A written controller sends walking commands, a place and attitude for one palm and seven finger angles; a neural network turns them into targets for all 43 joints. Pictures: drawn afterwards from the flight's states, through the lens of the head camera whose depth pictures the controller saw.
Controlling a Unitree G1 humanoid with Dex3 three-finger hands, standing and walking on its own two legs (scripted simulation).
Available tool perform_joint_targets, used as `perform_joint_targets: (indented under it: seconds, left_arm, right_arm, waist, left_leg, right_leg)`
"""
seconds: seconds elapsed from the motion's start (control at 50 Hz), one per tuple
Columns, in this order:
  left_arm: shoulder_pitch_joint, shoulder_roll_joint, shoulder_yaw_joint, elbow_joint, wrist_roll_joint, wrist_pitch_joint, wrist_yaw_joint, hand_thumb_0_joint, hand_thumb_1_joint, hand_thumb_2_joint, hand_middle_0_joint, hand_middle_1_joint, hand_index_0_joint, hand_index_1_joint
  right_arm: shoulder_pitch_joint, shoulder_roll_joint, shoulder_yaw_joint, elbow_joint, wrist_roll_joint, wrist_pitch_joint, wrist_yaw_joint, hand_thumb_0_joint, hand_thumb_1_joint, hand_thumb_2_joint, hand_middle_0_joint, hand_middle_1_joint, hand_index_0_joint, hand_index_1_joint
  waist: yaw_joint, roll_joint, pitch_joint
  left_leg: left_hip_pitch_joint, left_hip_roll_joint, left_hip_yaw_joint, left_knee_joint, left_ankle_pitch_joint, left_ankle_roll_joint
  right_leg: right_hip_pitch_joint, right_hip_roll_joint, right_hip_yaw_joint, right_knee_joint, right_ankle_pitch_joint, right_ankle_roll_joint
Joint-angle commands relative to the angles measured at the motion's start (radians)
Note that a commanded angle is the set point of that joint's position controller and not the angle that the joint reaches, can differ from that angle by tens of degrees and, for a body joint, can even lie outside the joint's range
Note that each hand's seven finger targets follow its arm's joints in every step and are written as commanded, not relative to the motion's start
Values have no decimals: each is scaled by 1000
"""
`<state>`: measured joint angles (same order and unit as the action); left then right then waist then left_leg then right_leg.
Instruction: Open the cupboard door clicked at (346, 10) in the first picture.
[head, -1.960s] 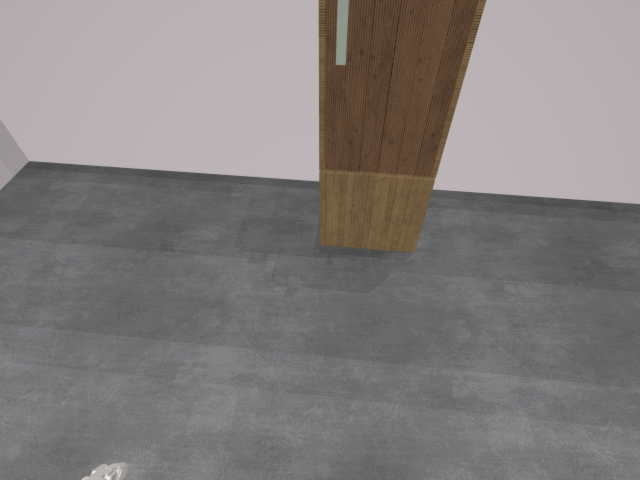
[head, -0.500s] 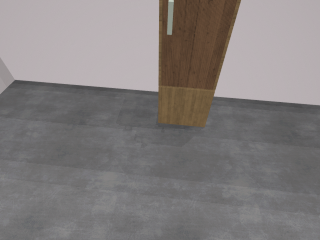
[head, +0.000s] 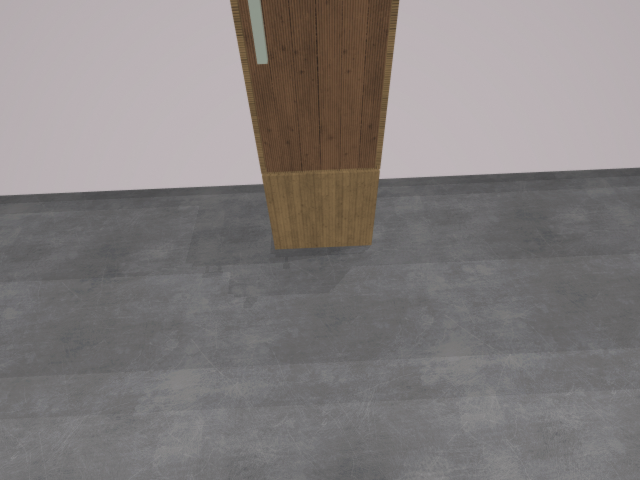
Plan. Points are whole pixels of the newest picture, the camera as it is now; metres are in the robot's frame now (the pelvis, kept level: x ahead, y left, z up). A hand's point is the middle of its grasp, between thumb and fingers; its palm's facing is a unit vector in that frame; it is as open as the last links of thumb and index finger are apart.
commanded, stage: walk to a spot facing it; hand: left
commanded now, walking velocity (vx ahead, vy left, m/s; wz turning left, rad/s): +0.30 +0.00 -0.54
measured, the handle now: (258, 24) +1.02 +0.24 +0.13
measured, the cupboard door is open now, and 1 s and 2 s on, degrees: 0 0 0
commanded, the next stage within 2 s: turn to face it in 0.80 s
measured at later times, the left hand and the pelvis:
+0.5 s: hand (172, 436) +0.20 +0.26 -0.18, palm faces -0.17 -0.96 -0.20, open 7.4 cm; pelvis +0.18 +0.06 +0.00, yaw -18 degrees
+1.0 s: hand (298, 286) +0.47 +0.09 -0.14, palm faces -0.59 -0.76 -0.26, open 7.4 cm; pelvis +0.23 +0.03 +0.00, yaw -34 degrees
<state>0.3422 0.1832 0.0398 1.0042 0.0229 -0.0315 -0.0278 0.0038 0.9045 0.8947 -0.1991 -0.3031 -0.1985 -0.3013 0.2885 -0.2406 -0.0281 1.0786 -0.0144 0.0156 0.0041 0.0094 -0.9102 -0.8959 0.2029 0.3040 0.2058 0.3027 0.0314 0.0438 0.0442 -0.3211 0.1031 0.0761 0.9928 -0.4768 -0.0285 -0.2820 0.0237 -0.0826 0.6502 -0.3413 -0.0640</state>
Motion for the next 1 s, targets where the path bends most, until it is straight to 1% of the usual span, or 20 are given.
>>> perform_joint_targets:
  seconds: [0.0,0.08,0.2,0.28,0.3,0.34,0.36,0.38,0.4,0.42,0.46,0.52,0.6,0.78,0.82,0.86,0.88,0.9,0.92,0.98]
  left_arm:
    - [116,180,39,-29,-1,-21,35,0,900,900,-200,-300,-200,-300]
    - [125,151,41,-18,0,-38,36,0,900,900,-200,-300,-200,-300]
    - [164,144,43,3,5,-39,45,0,900,900,-200,-300,-200,-300]
    - [141,160,51,-9,7,-27,49,0,900,900,-200,-300,-200,-300]
    - [124,170,56,-16,7,-24,50,0,900,900,-200,-300,-200,-300]
    - [64,176,66,-35,-1,-18,50,0,900,900,-200,-300,-200,-300]
    - [90,135,66,-44,-14,-12,45,0,900,900,-200,-300,-200,-300]
    - [145,82,60,-59,-24,-10,31,0,900,900,-200,-300,-200,-300]
    - [119,107,60,-70,-9,-5,32,0,900,900,-200,-300,-200,-300]
    - [72,84,53,-83,-7,4,32,0,900,900,-200,-300,-200,-300]
    - [-7,95,63,-94,6,22,8,0,900,900,-200,-300,-200,-300]
    - [20,63,60,-89,4,58,-4,0,900,900,-200,-300,-200,-300]
    - [-60,62,63,-135,7,87,-7,0,900,900,-200,-300,-200,-300]
    - [-250,70,49,-211,6,81,-2,0,900,900,-200,-300,-200,-300]
    - [-258,82,47,-218,6,72,2,0,900,900,-200,-300,-200,-300]
    - [-182,111,53,-197,4,55,9,0,900,900,-200,-300,-200,-300]
    - [-102,190,64,-175,11,39,22,0,900,900,-200,-300,-200,-300]
    - [-27,288,80,-149,8,29,40,0,900,900,-200,-300,-200,-300]
    - [-4,272,75,-132,-8,30,54,0,900,900,-200,-300,-200,-300]
    - [-149,175,39,-128,-1,23,63,0,900,900,-200,-300,-200,-300]
  right_arm:
    - [-186,-79,-37,-166,-12,-61,2,0,-900,-900,200,300,200,300]
    - [-144,-37,-41,-156,-9,-48,7,0,-900,-900,200,300,200,300]
    - [-262,-12,-39,-225,-4,-57,14,0,-900,-900,200,300,200,300]
    - [-293,-8,-35,-253,4,-69,12,0,-900,-900,200,300,200,300]
    - [-268,-15,-37,-251,6,-71,8,0,-900,-900,200,300,200,300]
    - [-56,-63,-47,-187,2,-78,-16,0,-900,-900,200,300,200,300]
    - [80,-154,-64,-153,-9,-82,-33,0,-900,-900,200,300,200,300]
    - [158,-248,-78,-139,-13,-79,-32,0,-900,-900,200,300,200,300]
    - [129,-222,-61,-162,-1,-65,-23,0,-900,-900,200,300,200,300]
    - [48,-198,-52,-181,-3,-69,-29,0,-900,-900,200,300,200,300]
    - [-64,-93,-32,-198,-6,-71,-30,0,-900,-900,200,300,200,300]
    - [-84,-68,-29,-187,-7,-75,-35,0,-900,-900,200,300,200,300]
    - [-69,-88,-42,-180,-6,-65,-34,0,-900,-900,200,300,200,300]
    - [22,-140,-68,-147,-18,-44,-21,0,-900,-900,200,300,200,300]
    - [36,-152,-72,-145,-18,-38,-17,0,-900,-900,200,300,200,300]
    - [38,-157,-71,-152,-14,-33,-13,0,-900,-900,200,300,200,300]
    - [62,-122,-62,-165,-3,-30,-5,0,-900,-900,200,300,200,300]
    - [30,-39,-34,-209,-2,-24,-5,0,-900,-900,200,300,200,300]
    - [-1,-53,-29,-205,2,-7,-26,0,-900,-900,200,300,200,300]
    - [14,-28,-20,-136,-3,7,-31,0,-900,-900,200,300,200,300]
  waist:
    - [19,-98,50]
    - [-7,-135,5]
    - [23,-154,22]
    - [30,-199,24]
    - [15,-209,15]
    - [-85,-153,-65]
    - [-123,-3,-173]
    - [-110,282,-278]
    - [-102,170,-240]
    - [-80,198,-181]
    - [-37,99,-9]
    - [-5,96,-57]
    - [-17,87,-39]
    - [-74,99,-48]
    - [-76,103,-59]
    - [-28,51,-110]
    - [5,-124,-182]
    - [27,-330,-203]
    - [39,-242,-236]
    - [-35,-169,-157]
  left_leg:
    - [-386,39,-63,165,143,-11]
    - [-351,26,-32,80,238,-36]
    - [-379,7,-14,-87,278,-38]
    - [-215,-34,9,-270,256,-17]
    - [-142,-47,10,-320,243,-9]
    - [180,-62,18,-506,344,4]
    - [440,109,-136,-527,443,45]
    - [559,418,-452,-579,629,161]
    - [388,445,-451,-650,468,216]
    - [288,440,-461,-701,336,221]
    - [93,333,-273,-736,300,172]
    - [51,249,-41,-701,497,141]
    - [90,268,16,-738,393,162]
    - [190,316,106,-637,567,159]
    - [201,319,121,-577,615,138]
    - [158,287,184,-402,633,70]
    - [-15,216,234,-186,498,7]
    - [-287,59,201,43,-116,-46]
    - [-264,55,31,117,-169,-37]
    - [-221,32,-41,153,-23,-34]
  right_leg:
    - [158,-313,518,-455,12,-158]
    - [165,-236,364,-425,257,-127]
    - [232,-219,359,-384,439,-120]
    - [194,-205,363,-320,558,-94]
    - [181,-204,369,-286,596,-89]
    - [71,-133,316,-79,627,-41]
    - [-86,-40,252,142,379,4]
    - [-259,59,102,478,-280,57]
    - [-252,18,115,621,-324,50]
    - [-310,-15,116,718,-267,62]
    - [-314,-91,98,693,-124,79]
    - [-217,-101,52,589,-38,97]
    - [-257,-119,41,461,7,115]
    - [-168,-97,-12,160,-38,105]
    - [-120,-77,-30,76,-51,90]
    - [58,-63,-34,-128,103,63]
    - [287,-193,127,-218,353,5]
    - [411,-441,414,-230,847,-110]
    - [359,-451,350,-206,958,-163]
    - [230,-335,180,-215,804,-120]
